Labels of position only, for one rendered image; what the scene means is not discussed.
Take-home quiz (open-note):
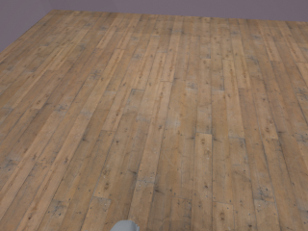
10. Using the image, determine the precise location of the left robot thigh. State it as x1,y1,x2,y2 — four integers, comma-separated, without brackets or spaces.
110,219,140,231

